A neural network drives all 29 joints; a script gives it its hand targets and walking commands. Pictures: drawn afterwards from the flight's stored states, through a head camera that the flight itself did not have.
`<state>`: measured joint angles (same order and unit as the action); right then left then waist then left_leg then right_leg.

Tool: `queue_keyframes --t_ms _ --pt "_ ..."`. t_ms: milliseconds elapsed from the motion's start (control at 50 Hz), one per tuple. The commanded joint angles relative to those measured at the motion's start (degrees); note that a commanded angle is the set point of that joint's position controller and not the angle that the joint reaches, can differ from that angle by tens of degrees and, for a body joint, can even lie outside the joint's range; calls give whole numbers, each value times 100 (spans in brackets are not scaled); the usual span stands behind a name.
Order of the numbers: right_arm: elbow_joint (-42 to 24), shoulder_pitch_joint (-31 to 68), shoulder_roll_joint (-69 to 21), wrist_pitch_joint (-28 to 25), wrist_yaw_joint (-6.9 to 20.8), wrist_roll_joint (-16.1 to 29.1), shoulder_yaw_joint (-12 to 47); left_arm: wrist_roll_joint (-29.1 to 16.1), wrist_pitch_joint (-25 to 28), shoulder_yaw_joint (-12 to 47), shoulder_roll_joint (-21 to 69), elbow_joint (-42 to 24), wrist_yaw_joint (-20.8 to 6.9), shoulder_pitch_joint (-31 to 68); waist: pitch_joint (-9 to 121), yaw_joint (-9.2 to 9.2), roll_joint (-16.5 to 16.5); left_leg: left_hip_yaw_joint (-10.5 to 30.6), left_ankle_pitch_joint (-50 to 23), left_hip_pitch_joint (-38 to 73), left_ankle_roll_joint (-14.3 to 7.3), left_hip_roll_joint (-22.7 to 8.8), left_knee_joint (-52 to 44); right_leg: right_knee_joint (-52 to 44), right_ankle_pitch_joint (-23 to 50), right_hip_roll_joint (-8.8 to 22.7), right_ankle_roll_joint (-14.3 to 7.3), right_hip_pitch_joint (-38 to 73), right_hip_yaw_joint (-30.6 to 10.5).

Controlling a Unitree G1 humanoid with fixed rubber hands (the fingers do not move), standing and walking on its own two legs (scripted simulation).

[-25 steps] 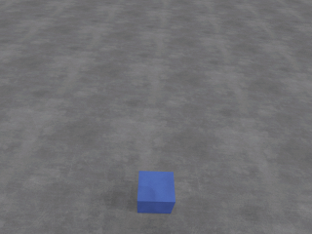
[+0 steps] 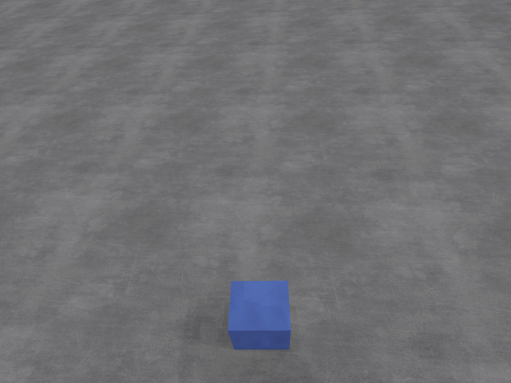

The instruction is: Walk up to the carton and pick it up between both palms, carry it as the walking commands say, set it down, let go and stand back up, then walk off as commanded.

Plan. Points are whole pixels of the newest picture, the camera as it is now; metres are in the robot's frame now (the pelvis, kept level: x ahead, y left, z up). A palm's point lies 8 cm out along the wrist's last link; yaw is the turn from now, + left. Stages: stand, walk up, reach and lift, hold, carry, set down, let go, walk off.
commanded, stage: walk up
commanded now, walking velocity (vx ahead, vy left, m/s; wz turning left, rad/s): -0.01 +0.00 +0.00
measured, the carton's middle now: (260, 315) +0.49 +0.04 -0.68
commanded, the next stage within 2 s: stand in 1.86 s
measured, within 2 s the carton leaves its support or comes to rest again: neither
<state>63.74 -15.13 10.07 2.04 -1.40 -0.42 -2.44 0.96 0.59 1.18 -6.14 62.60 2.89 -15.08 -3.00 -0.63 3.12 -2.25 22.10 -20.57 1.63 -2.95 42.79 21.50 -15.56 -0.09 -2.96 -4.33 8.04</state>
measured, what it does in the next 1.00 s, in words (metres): walks ahead: left foot, then left foot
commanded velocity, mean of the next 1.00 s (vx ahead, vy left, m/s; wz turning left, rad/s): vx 0.11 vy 0.00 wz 0.00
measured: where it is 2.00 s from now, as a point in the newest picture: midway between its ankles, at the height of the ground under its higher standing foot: outside the picture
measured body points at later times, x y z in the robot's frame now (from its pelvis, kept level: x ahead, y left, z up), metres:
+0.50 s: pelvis +0.00 +0.02 +0.00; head +0.00 +0.01 +0.45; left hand -0.05 +0.22 -0.16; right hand -0.01 -0.19 -0.17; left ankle +0.04 +0.12 -0.74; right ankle -0.04 -0.08 -0.74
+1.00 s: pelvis +0.11 +0.08 -0.01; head +0.14 +0.09 +0.44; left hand +0.11 +0.31 -0.17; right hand +0.13 -0.14 -0.16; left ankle +0.16 +0.22 -0.74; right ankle +0.08 -0.05 -0.70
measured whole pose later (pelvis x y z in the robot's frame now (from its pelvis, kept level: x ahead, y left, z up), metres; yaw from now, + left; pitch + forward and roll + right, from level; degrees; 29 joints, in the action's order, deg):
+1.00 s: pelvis +0.11 +0.08 -0.01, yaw -2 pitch -1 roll -1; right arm 59.9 -14.3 6.6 -2.6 -1.6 -1.7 -2.1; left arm 0.2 -0.9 -2.3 -10.9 61.9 0.9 -16.5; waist -4.8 -0.6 -1.4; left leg -6.1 10.9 -17.4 2.3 -7.0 29.6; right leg 52.3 -24.1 3.6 1.9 -21.6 5.2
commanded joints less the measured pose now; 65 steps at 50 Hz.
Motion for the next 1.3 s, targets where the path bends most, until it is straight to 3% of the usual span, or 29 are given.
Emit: queue_keyframes --t_ms 0,120,160,340,400,420,460,480,500,560,620,660,740,760,780,800,820,860,900,920,940,1020,1060,1080,1120,1140,1200,1240,1280 --pt "-59 -352 -48 30 -145 16 14 27 52 -64 -538 -75 51 -483 -400 -143 -938 74 -385 231 -124 50 -697 -333 3910 1390 -420 -418 -886" --pt "29 -148 322 -171 -76 8 -61 -40 -22 -112 -435 49 -15 -717 -115 61 209 603 -2552 1820 -377 -743 -2057 -445 -134 655 133 -1238 -573" --pt "1 -33 55 -154 -45 28 50 -16 -12 -69 -279 102 -25 -579 -732 -20 194 650 -715 963 -411 -496 -2604 -549 -182 676 113 -844 -583" --pt "-33 -189 237 -264 -87 53 41 -6 24 -123 -267 249 -63 -852 -156 -75 -191 662 -1279 1306 -399 -508 -2734 -607 160 722 135 -534 -677" --pt "94 -351 154 -297 -81 83 34 52 16 -242 -259 445 -53 -1222 -161 19 -200 818 -384 1017 -288 -726 -2901 -243 -414 721 339 -426 -460" --pt "68 -548 521 -224 11 -15 -140 125 14 -399 -731 283 -115 -1359 146 155 -133 652 1920 548 -353 -456 -2485 -80 -2407 957 125 -397 -970" --pt "-285 334 320 -174 78 -75 -126 94 -6 -569 -1174 430 -108 -2074 -913 743 -1247 -287 1080 -1678 64 -38 -803 -1551 -3750 2180 -414 191 -2549" --pt "-326 526 225 -195 132 -142 -103 89 28 -551 -1332 438 -46 -2084 -1416 846 -1478 -185 422 -2177 71 -86 296 -2049 -3178 2832 -503 11 -3163" --pt "-286 394 213 -198 131 -159 -119 110 78 -522 -1189 446 12 -1992 -1433 653 -958 26 31 -1974 123 -266 599 -1974 -2523 2892 -551 -140 -3036" --pt "-281 129 165 -184 211 -189 -195 -5 157 -502 -1130 172 14 -1276 -888 366 -742 19 -665 -1715 235 -186 1172 -1831 -1669 2213 -263 -281 -1939" --pt "-359 56 53 -313 220 9 -143 -39 266 -517 -962 25 -62 -1244 -619 265 -1747 -199 -801 -932 82 -236 61 -1426 -712 1247 -40 -173 -659" --pt "-483 347 141 -347 257 17 -69 22 246 -506 -1020 160 -88 -1537 -615 355 -1775 -602 -770 -428 126 31 -599 -1224 -602 1078 -56 -509 -361" --pt "-235 -560 193 -427 189 -45 -122 80 173 -370 -698 221 -134 -1772 -313 -15 -658 -723 -842 1386 59 79 -1268 379 -276 873 80 -1556 -217" --pt "-236 -1051 648 -453 144 -94 -205 67 171 -292 -550 290 -166 -1844 127 -322 -17 140 -741 2095 -54 -719 -1598 1429 -551 561 203 -1983 116" --pt "-129 -2037 1773 -464 31 -130 -498 88 120 -347 -519 -52 -174 -1561 538 -718 1484 2397 -949 2619 -339 -2406 -2421 3283 -2361 41 413 -2980 79" --pt "-154 -2159 1653 -507 -36 -61 -418 128 77 -458 -496 -203 -148 -1597 508 -476 717 3710 -2648 2177 -666 -3222 -2804 4242 -2265 216 558 -2756 -776" --pt "-109 -1749 1308 -470 -80 16 -341 29 3 -372 -337 -187 -157 -1225 522 -401 269 2807 -3147 1907 -889 -2839 -2621 4206 -1726 388 546 -2401 -879" --pt "-328 -1065 1111 -508 -69 -100 -306 53 -6 -353 -474 -67 -177 -975 220 -352 826 1793 -2076 1245 -794 -2117 -2586 4301 -1005 641 395 -2555 -768" --pt "-414 -540 756 -499 -136 -101 -184 -95 -153 -382 -337 -155 -184 -980 85 -30 1119 708 -5332 937 -875 -1808 -2060 3597 -1016 614 517 -2044 -600" --pt "-643 -100 555 -515 -60 -172 -101 -116 -86 -281 -251 -108 -229 -1054 388 179 951 153 -3409 473 -659 -1270 -2417 2990 -626 588 468 -1286 -418" --pt "-494 12 592 -459 -58 -136 -200 -165 -163 -275 -282 -89 -228 -1057 -109 327 1622 12 -4140 313 -806 -1088 -2436 2456 -729 417 477 -1501 -341" --pt "-486 -68 604 -348 -46 -96 -139 -49 -200 -370 -536 -126 -155 -1014 506 305 853 -50 -2902 473 -717 -1047 -2021 1061 408 148 422 -599 -7" --pt "-486 -116 511 -245 -42 -27 -125 82 -122 -497 -989 -191 -102 -959 486 337 174 -188 -1502 -195 -345 -832 -1733 400 1135 528 323 110 -235" --pt "-568 -143 171 -187 -47 -40 -31 94 -107 -531 -1237 -214 -107 -819 327 211 -827 -467 -533 -570 -164 -409 -1309 16 1226 1124 210 -6 -828" --pt "-845 204 302 14 -135 -6 -99 45 -203 -626 -1596 -405 -31 -449 -367 435 -2299 -340 1222 -382 -44 -51 686 -932 273 2022 -649 -1715 -1783" --pt "-798 71 347 90 -168 -35 -133 4 -226 -596 -1558 -534 -45 59 -672 206 -2377 -78 1343 -519 -117 -22 1523 -885 903 1893 -777 -2043 -1744" --pt "-473 -537 260 63 -101 -191 -183 -28 -101 -426 -1078 -725 -4 232 137 -44 -460 39 692 -614 -68 80 2014 -474 2380 1814 -688 -1191 -1356" --pt "-486 -385 76 51 -42 -165 -16 23 0 -416 -952 -693 -24 193 696 60 -478 98 448 -399 -34 9 839 -657 1003 1564 -558 -470 -1253" --pt "-372 -203 76 40 -76 -42 32 39 -26 -423 -977 -516 -16 65 625 124 -1254 56 347 -105 15 71 16 -776 760 1363 -446 -329 -1178"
